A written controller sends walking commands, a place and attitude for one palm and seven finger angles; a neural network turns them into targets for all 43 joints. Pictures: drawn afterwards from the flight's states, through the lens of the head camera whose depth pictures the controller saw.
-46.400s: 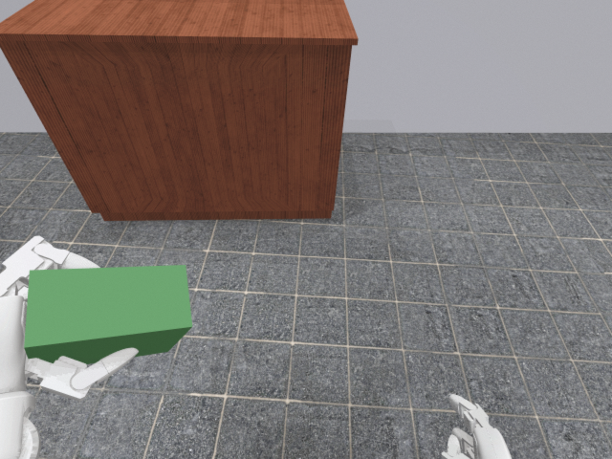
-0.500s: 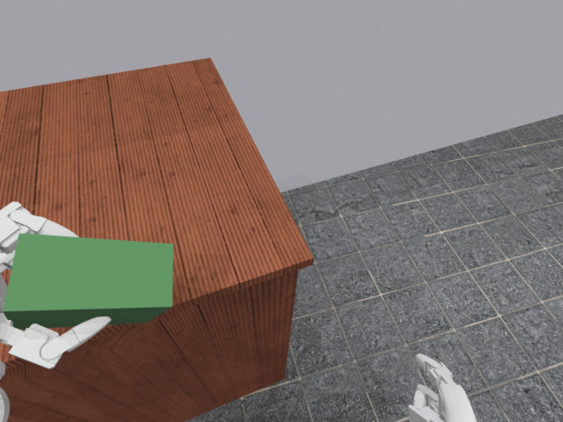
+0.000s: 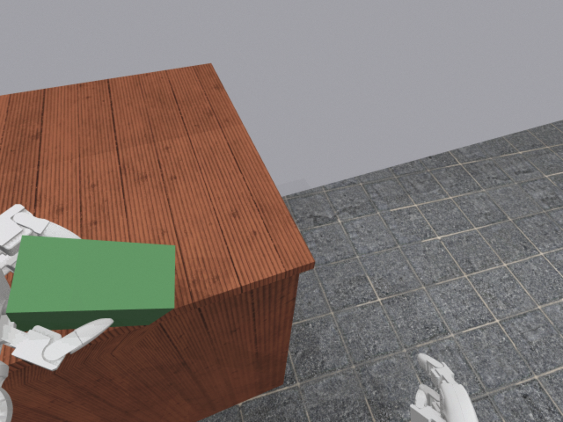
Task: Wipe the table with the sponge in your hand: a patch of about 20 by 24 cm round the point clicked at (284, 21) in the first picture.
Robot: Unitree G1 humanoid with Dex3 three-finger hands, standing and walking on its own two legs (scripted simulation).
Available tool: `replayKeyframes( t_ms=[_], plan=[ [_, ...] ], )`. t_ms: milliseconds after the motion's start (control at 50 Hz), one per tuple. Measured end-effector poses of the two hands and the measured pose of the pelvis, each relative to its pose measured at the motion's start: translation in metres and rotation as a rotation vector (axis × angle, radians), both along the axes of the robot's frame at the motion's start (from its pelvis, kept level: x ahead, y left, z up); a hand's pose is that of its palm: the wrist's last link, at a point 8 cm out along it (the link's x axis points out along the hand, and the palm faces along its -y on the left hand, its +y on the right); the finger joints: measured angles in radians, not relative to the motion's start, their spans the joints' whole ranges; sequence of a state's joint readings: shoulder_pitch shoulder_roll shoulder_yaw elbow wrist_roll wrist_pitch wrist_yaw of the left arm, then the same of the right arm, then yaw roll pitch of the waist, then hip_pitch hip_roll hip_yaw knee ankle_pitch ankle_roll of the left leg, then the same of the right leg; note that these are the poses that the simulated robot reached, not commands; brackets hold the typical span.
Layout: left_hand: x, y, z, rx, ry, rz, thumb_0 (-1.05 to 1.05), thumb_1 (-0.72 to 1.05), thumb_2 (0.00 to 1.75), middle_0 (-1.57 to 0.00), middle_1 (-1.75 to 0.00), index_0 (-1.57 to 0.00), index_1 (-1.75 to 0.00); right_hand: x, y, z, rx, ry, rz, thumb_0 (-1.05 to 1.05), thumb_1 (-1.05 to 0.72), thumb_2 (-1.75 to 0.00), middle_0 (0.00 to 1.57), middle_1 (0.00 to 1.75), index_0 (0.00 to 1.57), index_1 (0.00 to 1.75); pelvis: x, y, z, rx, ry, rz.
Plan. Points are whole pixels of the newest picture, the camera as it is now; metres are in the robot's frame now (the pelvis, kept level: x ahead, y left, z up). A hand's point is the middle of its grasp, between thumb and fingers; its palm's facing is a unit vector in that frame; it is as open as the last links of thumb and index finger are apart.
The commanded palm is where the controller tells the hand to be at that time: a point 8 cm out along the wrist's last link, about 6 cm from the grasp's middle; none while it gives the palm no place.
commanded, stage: shuffle to correct the standing spot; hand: left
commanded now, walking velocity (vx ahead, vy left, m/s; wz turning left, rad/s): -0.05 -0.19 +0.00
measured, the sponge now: (120, 288) +0.23 +0.19 +0.14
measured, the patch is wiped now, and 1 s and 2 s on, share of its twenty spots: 0.00 0.00 0.00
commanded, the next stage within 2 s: come to a stop and stand still in 0.70 s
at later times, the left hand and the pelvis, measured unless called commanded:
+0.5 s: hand (56, 287) +0.21 +0.24 +0.17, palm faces +0.33 -0.85 -0.42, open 10.5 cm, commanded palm +0.16 +0.28 +0.18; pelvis +0.00 +0.00 +0.00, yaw +0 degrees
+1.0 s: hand (30, 250) +0.24 +0.27 +0.18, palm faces +0.40 -0.81 -0.43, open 10.5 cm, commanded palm +0.16 +0.28 +0.18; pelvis -0.01 +0.00 +0.00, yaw -2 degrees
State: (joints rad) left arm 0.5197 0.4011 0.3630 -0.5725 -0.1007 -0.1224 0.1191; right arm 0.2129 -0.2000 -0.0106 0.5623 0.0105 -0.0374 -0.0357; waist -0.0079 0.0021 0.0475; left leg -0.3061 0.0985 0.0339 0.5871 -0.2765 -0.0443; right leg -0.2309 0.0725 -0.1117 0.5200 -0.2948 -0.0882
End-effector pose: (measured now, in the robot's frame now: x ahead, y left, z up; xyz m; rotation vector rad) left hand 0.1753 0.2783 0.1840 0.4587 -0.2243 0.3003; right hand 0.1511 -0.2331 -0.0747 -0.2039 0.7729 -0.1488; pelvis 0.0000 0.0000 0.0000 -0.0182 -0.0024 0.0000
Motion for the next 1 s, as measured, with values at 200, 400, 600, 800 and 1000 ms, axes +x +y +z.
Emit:
replayKeyframes(
  t_ms=[200, 400, 600, 800, 1000],
  plan=[
    [-0.002, -0.001, 0.003, 0.024, 0.011, 0.005, -0.01, -0.54, 1.04, -0.70, -1.31, -0.71, -1.31, -0.001, 0.003, -0.001, 0.019, 0.003, 0.015, 0.01, -0.90, -0.89, 0.20, 0.30, 0.20, 0.30, -0.004, -0.003, 0.002, -0.007, 0.003, 0.005],
    [-0.003, 0.000, -0.001, -0.005, 0.008, 0.013, -0.01, -0.54, 1.04, -0.70, -1.31, -0.71, -1.31, -0.006, -0.001, -0.003, 0.001, 0.021, 0.002, 0.01, -0.90, -0.89, 0.20, 0.30, 0.20, 0.30, -0.001, -0.001, 0.001, 0.002, -0.004, 0.003],
    [-0.002, -0.004, 0.003, 0.029, 0.016, 0.009, -0.01, -0.54, 1.04, -0.70, -1.31, -0.71, -1.31, 0.000, 0.001, -0.001, 0.025, -0.002, 0.016, 0.01, -0.90, -0.89, 0.20, 0.30, 0.20, 0.30, -0.004, -0.006, 0.001, -0.006, 0.003, 0.005],
    [-0.001, -0.004, -0.001, -0.006, 0.008, 0.018, -0.01, -0.54, 1.04, -0.70, -1.31, -0.71, -1.31, 0.000, -0.004, -0.004, 0.001, 0.023, 0.010, 0.01, -0.91, -0.89, 0.20, 0.30, 0.20, 0.30, 0.003, -0.005, 0.000, 0.003, 0.000, 0.007],
    [0.029, 0.033, 0.011, 0.070, -0.080, 0.045, -0.01, -0.54, 1.04, -0.70, -1.30, -0.71, -1.31, -0.004, -0.004, 0.008, -0.014, -0.052, 0.058, 0.01, -0.90, -0.89, 0.20, 0.30, 0.20, 0.30, -0.010, 0.001, 0.003, 0.023, 0.007, -0.036]
  ],
)
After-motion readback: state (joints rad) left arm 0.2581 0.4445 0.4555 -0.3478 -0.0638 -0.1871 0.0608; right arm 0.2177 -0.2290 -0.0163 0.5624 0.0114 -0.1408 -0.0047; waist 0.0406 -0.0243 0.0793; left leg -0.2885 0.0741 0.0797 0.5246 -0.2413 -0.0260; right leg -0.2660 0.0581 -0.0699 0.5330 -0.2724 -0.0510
